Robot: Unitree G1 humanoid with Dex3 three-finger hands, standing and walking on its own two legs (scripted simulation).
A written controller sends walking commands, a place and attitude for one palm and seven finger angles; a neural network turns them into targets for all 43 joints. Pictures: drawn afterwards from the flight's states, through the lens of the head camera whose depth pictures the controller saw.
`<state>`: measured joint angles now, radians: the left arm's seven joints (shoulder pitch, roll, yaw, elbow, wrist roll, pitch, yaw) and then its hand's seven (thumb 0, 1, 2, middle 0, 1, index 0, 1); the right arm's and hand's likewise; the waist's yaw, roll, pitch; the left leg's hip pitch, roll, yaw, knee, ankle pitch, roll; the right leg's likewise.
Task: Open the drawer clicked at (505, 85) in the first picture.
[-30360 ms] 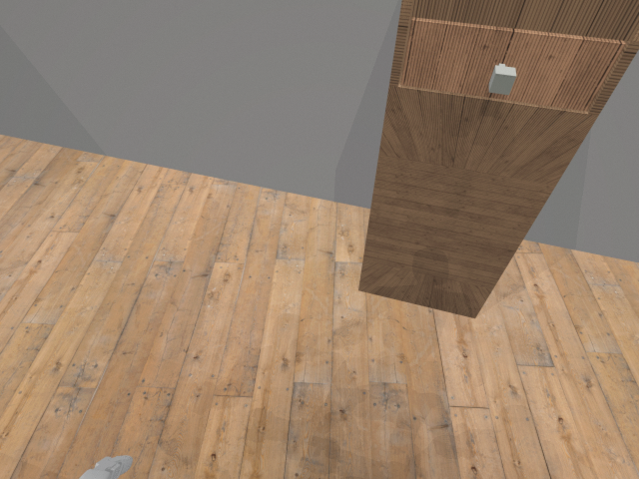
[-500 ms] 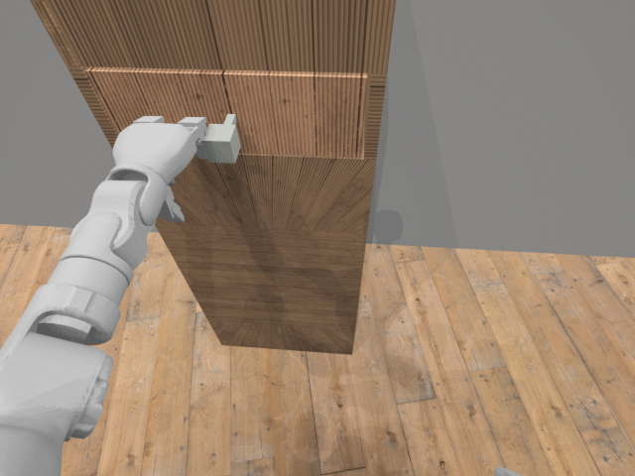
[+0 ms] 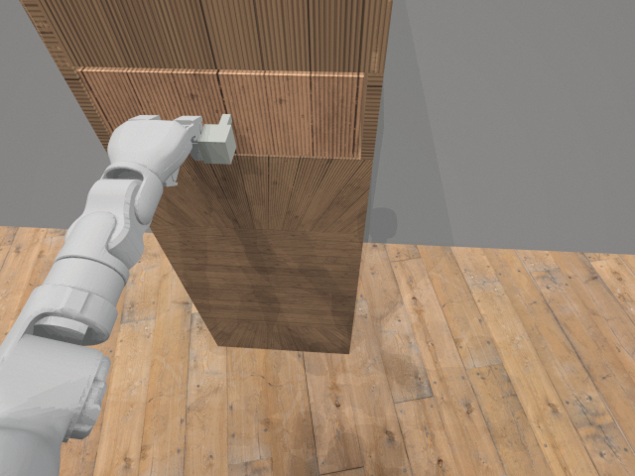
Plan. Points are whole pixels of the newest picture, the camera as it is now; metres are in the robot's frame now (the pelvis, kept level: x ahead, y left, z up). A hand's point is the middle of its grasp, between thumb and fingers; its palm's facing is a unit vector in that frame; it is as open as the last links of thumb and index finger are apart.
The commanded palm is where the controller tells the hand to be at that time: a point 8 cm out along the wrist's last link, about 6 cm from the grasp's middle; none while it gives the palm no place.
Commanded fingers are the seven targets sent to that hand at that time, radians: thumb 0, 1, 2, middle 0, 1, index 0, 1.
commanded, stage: pull the drawer open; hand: left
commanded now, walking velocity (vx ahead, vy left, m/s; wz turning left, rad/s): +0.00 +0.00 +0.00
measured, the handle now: (221, 135) +0.53 +0.17 +0.14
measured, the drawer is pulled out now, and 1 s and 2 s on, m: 0.00 0.00 0.00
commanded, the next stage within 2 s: none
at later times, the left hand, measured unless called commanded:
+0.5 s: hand (177, 223) +0.39 +0.20 +0.11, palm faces -0.02 -0.05 -1.00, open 5.0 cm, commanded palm +0.36 +0.21 +0.19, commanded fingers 0.00 0.90 0.90 -0.40 -1.35 -0.40 -1.35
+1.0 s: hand (162, 258) +0.33 +0.20 +0.12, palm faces -0.01 -0.06 -1.00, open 4.8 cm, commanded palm +0.30 +0.21 +0.19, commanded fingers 0.00 0.90 0.90 -0.40 -1.35 -0.40 -1.35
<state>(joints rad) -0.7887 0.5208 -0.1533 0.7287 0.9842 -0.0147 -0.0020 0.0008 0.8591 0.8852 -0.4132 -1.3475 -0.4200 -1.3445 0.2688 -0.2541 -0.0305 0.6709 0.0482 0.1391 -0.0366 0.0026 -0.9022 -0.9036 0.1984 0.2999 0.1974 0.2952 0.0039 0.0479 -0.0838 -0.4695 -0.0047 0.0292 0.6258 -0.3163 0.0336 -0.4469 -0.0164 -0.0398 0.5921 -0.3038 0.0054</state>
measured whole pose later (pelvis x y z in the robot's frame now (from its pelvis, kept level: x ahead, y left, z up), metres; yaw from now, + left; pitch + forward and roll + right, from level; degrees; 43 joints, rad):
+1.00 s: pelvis +0.01 -0.02 +0.01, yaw +0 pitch +3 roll +0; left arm -0.18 0.52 -0.08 0.07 0.89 -0.01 -0.06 0.00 0.88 0.90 -0.42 -1.35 -0.42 -1.35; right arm 0.11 -0.26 0.01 0.64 0.03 0.12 -0.06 0.01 -0.90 -0.90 0.20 0.30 0.20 0.30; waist 0.07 0.08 -0.04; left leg -0.27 0.01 0.03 0.51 -0.28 0.00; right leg -0.27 0.00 -0.04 0.51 -0.29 -0.02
